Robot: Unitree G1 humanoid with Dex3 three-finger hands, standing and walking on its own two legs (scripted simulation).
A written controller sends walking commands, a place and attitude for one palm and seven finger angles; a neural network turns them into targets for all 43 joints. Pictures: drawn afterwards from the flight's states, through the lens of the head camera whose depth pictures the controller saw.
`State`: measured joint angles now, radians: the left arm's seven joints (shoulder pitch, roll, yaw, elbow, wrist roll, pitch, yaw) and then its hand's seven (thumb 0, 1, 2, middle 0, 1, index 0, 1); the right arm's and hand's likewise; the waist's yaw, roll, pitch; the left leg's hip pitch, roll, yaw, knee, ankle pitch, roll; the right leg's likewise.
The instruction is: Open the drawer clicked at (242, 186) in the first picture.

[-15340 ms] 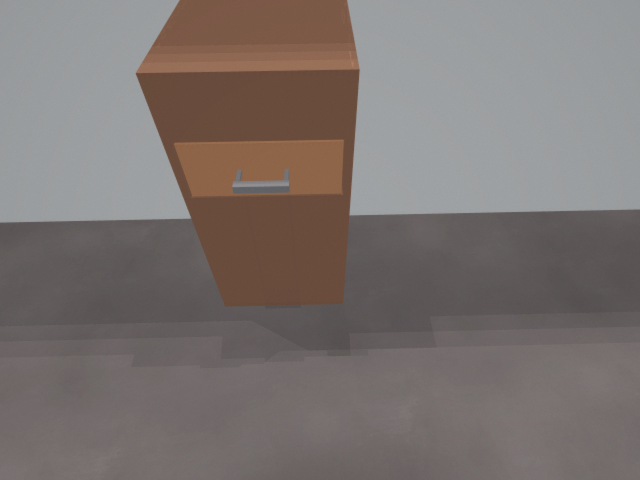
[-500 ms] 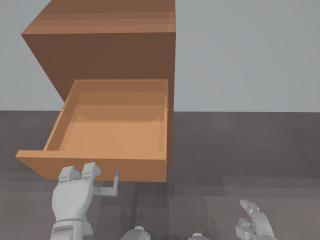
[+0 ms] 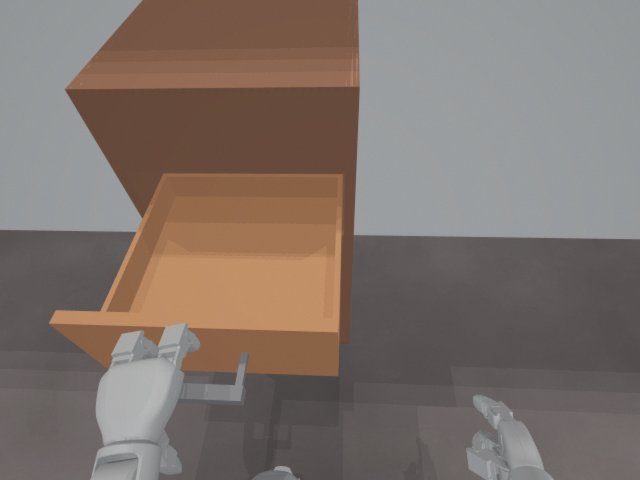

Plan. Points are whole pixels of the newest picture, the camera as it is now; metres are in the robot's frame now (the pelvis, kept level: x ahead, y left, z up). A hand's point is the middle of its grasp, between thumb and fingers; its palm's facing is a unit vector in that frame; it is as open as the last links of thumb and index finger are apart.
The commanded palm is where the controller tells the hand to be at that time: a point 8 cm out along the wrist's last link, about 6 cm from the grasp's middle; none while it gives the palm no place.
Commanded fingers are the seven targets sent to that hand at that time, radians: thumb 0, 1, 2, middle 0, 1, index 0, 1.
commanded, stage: lift the hand off the handle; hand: left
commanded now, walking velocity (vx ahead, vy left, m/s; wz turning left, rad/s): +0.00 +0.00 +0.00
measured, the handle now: (200, 376) +0.26 +0.20 -0.07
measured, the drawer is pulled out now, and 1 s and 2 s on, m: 0.30 0.30 0.30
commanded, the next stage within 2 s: draw the hand back to the body in 1.14 s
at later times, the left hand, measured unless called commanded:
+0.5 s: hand (158, 393) +0.21 +0.21 +0.02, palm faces +0.02 -0.13 -0.99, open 13.8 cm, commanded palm +0.19 +0.21 +0.08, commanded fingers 0.00 -0.50 0.30 -0.30 -1.20 -0.30 -1.20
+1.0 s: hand (156, 376) +0.22 +0.20 +0.06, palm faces +0.05 -0.14 -0.99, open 13.8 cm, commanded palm +0.19 +0.20 +0.12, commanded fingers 0.00 -0.50 0.30 -0.30 -1.20 -0.30 -1.20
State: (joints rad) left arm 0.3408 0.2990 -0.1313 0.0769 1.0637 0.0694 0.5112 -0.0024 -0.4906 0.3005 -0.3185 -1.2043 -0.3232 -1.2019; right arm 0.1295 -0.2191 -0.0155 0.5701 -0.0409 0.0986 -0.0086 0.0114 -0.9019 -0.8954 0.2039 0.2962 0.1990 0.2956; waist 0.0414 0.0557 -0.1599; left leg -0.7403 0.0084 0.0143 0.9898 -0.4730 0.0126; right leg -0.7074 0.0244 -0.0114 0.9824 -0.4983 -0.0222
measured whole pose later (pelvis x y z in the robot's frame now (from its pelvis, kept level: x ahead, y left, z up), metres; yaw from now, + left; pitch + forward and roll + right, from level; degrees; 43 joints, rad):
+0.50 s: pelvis +0.00 -0.01 +0.02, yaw +0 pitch +9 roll +0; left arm 0.38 0.32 -0.12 -0.02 1.02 0.06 0.43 0.00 -0.49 0.30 -0.32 -1.20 -0.32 -1.20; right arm 0.13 -0.23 -0.01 0.57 -0.03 0.09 0.00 0.01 -0.90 -0.90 0.20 0.30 0.20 0.30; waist 0.05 0.07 -0.14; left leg -0.61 0.01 0.02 0.88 -0.43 0.01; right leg -0.59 0.03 0.00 0.88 -0.46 -0.03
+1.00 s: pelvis +0.01 -0.01 +0.03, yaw -1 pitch +7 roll +1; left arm 0.41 0.34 -0.11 -0.13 1.00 0.05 0.35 0.00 -0.49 0.30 -0.32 -1.20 -0.32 -1.20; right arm 0.14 -0.23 -0.02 0.57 -0.02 0.07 0.01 0.01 -0.90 -0.90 0.20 0.30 0.20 0.30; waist 0.06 0.08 -0.12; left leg -0.51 0.01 0.03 0.78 -0.40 0.00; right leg -0.49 0.03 0.01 0.79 -0.43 -0.03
